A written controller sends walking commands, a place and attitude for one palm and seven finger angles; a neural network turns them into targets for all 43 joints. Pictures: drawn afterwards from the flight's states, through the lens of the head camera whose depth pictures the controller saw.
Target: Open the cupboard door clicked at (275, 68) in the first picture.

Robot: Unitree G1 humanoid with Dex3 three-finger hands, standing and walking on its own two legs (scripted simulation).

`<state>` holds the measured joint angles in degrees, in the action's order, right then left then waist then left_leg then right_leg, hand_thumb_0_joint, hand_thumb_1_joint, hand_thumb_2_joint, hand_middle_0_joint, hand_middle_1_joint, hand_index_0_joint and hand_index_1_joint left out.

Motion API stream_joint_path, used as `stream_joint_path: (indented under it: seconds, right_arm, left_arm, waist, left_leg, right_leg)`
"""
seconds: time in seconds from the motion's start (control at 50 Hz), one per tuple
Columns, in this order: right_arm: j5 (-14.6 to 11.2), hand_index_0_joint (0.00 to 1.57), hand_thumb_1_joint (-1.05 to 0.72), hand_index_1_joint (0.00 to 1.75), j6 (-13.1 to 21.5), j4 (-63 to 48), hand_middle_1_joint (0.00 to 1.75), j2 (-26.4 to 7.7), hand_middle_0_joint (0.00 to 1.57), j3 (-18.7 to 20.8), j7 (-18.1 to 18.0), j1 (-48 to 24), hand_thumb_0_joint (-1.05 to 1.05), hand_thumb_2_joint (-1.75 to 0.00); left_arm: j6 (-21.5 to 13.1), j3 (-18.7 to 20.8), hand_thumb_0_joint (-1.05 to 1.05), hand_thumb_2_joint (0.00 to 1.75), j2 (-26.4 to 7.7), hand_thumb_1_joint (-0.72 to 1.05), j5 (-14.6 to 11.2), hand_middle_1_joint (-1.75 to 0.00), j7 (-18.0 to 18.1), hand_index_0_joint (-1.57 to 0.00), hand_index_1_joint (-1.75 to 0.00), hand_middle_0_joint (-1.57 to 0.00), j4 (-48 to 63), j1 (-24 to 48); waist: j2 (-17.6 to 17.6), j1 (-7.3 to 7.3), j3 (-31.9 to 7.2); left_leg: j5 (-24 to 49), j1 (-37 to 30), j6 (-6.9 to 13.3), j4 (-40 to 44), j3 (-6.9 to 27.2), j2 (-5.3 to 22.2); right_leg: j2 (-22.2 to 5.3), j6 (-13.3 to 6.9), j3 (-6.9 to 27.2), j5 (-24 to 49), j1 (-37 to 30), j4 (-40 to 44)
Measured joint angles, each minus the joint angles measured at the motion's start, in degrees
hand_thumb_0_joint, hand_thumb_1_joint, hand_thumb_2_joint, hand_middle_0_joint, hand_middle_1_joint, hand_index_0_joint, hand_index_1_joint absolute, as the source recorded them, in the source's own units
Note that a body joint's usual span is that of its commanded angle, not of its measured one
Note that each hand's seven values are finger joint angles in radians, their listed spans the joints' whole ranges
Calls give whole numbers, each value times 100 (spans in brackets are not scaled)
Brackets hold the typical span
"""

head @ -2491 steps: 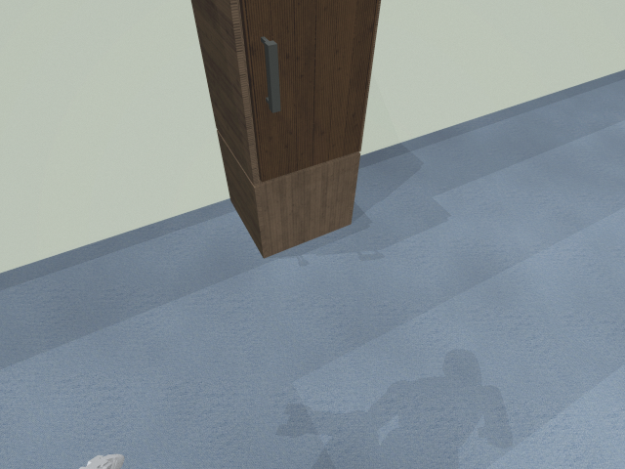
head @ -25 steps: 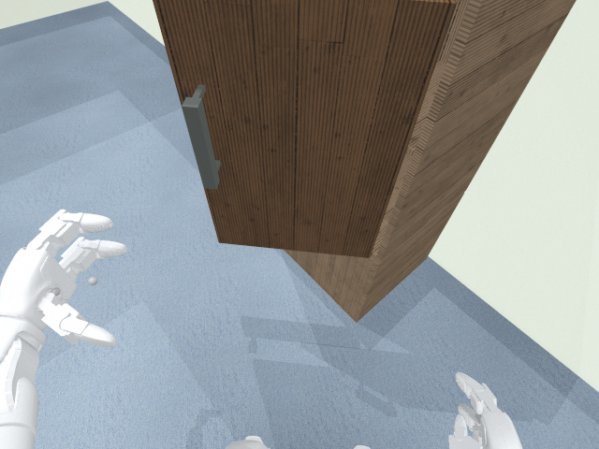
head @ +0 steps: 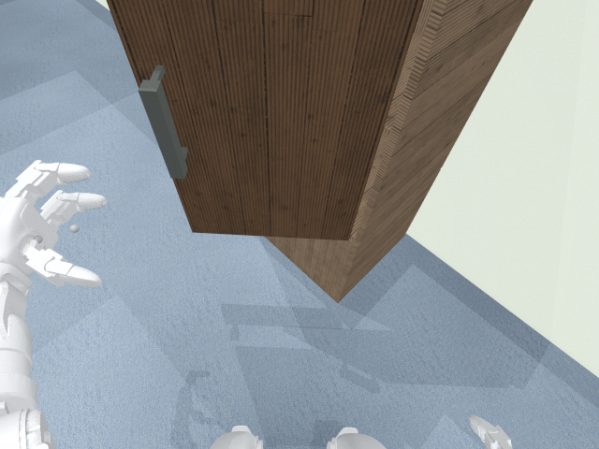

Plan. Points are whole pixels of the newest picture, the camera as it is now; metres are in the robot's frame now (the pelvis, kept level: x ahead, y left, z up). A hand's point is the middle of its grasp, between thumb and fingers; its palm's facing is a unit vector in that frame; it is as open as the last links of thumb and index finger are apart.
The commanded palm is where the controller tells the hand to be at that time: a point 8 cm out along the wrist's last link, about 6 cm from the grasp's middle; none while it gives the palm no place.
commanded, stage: move the hooked fingers beside the handle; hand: left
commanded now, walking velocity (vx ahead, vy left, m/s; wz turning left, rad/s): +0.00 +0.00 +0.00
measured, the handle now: (169, 125) +0.57 +0.22 +0.06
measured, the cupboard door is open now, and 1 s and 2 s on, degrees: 43 43 43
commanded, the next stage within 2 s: slide the fingers in behind the handle in 1.82 s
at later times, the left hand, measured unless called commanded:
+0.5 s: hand (93, 186) +0.43 +0.29 +0.08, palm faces -0.01 -1.00 +0.00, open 14.0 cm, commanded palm +0.41 +0.34 +0.07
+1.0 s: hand (117, 143) +0.51 +0.28 +0.08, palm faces -0.01 -1.00 -0.01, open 14.0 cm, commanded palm +0.50 +0.33 +0.07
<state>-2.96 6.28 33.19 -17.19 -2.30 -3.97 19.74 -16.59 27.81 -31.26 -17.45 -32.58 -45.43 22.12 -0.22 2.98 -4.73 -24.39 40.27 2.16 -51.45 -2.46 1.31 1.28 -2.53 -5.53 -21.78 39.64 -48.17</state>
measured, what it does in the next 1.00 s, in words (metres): stands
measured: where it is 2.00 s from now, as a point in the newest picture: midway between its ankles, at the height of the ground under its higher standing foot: outside the picture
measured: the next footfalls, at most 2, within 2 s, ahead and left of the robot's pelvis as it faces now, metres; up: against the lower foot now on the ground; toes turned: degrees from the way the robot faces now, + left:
none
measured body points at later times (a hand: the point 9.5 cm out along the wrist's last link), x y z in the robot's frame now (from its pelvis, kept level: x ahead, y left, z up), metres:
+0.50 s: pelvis +0.00 +0.01 -0.01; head +0.09 +0.04 +0.43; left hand +0.42 +0.34 +0.08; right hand +0.06 -0.26 -0.11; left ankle +0.01 +0.09 -0.69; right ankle +0.02 -0.10 -0.69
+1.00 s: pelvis +0.00 +0.02 -0.02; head +0.14 +0.05 +0.41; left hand +0.51 +0.34 +0.08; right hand -0.02 -0.25 -0.11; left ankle +0.01 +0.09 -0.69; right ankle +0.02 -0.10 -0.69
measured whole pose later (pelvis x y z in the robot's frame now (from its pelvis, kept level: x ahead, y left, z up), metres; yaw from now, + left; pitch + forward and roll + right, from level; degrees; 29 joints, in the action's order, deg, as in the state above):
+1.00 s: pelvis +0.00 +0.02 -0.02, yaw -2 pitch +22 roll -4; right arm -0.5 -3.8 34.1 -17.4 -4.1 -2.7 23.9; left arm -19.1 29.1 -44.1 -6.4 -27.4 -71.9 54.8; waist -0.3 11.3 -4.4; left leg -26.2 53.8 3.8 -58.0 -2.6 2.1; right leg 1.8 -1.0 -5.3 -21.6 52.0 -51.8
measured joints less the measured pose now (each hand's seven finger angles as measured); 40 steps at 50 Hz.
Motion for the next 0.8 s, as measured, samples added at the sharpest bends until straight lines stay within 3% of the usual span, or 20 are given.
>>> stream_joint_path:
  seconds: [0.48,0.8]
  right_arm:
    - [83,20,-90,30,-541,38,30,57,20,-42,84,65,1,-89]
    - [163,20,-90,30,-871,172,30,-12,20,-113,89,266,1,-89]
  left_arm:
    - [-325,-61,-1,30,-310,-50,463,-120,196,-30,-120,-30,-1393,1503]
    - [-335,-91,-1,29,-866,-50,800,-120,316,-30,-120,-30,-2337,2701]
  waist:
    - [25,227,-76]
    - [33,532,3]
  left_leg:
    - [-61,456,111,-206,-56,-17]
    - [-123,1010,157,-517,5,13]
  right_leg:
    - [-24,106,57,13,429,-120]
    - [-7,141,-6,13,906,-296]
